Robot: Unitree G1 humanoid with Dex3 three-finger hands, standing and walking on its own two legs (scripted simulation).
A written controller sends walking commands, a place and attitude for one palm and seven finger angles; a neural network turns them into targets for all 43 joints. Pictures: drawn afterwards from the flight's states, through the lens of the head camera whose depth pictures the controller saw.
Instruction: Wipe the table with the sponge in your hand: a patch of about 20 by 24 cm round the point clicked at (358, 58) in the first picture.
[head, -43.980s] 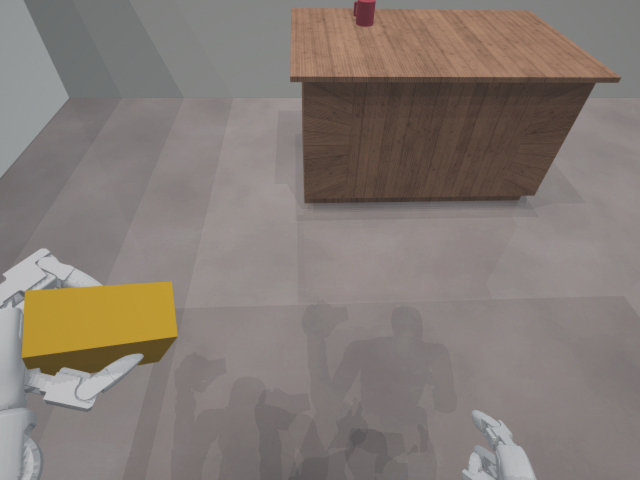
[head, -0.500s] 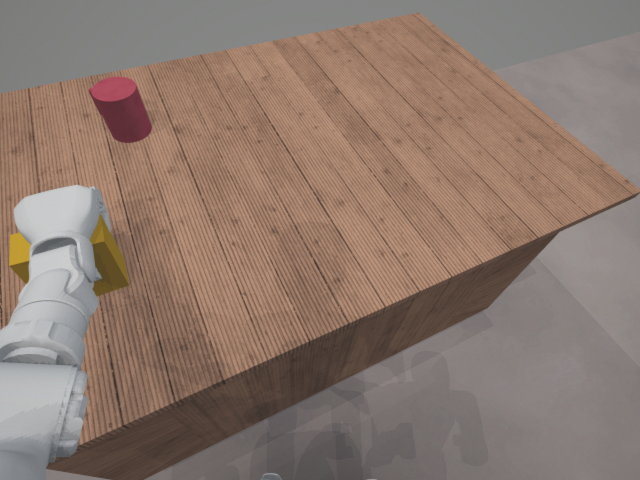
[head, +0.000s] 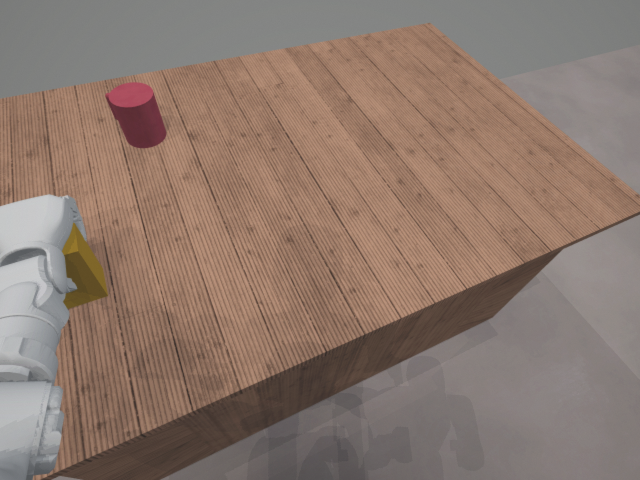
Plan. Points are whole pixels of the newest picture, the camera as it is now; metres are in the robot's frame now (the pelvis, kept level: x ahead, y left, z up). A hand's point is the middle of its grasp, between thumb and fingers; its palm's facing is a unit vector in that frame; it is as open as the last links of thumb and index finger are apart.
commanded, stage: slide back across to the first lane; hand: left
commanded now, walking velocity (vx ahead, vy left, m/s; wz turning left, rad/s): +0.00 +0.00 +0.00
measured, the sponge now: (55, 280) +0.37 +0.38 -0.03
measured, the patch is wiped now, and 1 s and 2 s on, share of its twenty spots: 1.00 1.00 1.00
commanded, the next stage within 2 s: wipe back along the first lane in 0.16 s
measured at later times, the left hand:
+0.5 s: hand (31, 270) +0.36 +0.39 +0.02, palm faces -0.09 -0.04 -1.00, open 9.3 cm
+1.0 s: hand (37, 306) +0.31 +0.36 +0.02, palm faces -0.07 -0.03 -1.00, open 9.3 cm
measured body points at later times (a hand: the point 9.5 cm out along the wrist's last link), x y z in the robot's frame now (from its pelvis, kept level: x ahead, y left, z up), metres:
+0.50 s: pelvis +0.02 +0.01 +0.00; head +0.07 +0.03 +0.45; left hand +0.36 +0.38 +0.07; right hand +0.13 -0.25 -0.11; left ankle -0.01 +0.04 -0.71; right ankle +0.01 -0.13 -0.71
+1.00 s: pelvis +0.01 +0.00 +0.01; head +0.04 +0.00 +0.45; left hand +0.31 +0.36 +0.07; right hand +0.16 -0.25 -0.11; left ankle -0.01 +0.04 -0.71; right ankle +0.01 -0.13 -0.71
